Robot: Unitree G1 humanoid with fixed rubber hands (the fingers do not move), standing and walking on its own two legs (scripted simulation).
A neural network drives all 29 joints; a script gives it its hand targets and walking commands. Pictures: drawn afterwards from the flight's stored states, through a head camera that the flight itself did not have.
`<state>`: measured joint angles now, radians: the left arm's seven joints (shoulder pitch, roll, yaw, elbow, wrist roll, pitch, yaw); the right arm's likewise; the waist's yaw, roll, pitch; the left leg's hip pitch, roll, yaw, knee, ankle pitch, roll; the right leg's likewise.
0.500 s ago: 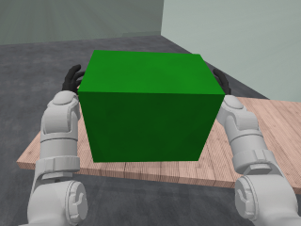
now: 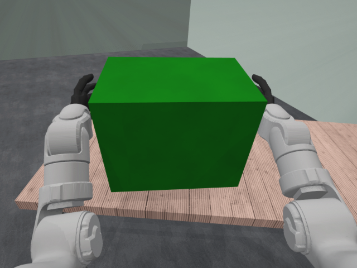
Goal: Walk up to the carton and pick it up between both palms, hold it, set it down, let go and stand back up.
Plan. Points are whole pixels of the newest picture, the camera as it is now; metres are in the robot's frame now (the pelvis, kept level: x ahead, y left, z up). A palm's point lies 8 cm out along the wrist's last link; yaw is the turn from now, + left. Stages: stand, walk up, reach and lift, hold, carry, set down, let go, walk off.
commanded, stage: reach and lift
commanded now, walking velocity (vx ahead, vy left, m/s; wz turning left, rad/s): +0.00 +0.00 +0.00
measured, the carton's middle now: (174, 123) +0.39 +0.00 +0.20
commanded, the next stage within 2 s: hold in 0.26 s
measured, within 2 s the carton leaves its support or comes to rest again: neither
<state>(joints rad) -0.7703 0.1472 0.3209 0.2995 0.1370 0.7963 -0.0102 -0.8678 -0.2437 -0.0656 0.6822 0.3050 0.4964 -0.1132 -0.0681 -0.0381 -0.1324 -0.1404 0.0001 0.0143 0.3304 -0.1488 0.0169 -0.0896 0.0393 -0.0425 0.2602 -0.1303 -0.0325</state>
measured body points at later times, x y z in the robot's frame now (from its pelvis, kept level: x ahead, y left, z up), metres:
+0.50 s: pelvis +0.01 +0.00 +0.00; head -0.08 +0.02 +0.44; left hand +0.38 +0.19 +0.28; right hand +0.38 -0.19 +0.29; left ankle +0.02 +0.11 -0.75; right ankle +0.01 -0.10 -0.75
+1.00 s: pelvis +0.00 +0.00 +0.00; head -0.09 +0.01 +0.44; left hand +0.38 +0.19 +0.29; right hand +0.39 -0.19 +0.30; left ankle +0.02 +0.11 -0.75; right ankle +0.01 -0.10 -0.75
